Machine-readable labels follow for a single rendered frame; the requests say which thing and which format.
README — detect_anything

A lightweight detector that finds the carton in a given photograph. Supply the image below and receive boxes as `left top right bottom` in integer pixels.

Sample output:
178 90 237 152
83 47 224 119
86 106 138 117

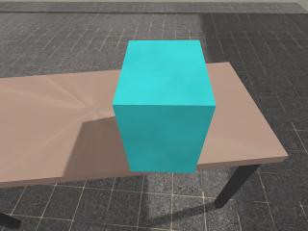
112 39 217 173

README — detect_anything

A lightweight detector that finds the table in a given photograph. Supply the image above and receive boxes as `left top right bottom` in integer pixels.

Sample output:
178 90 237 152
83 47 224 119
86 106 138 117
0 62 289 229

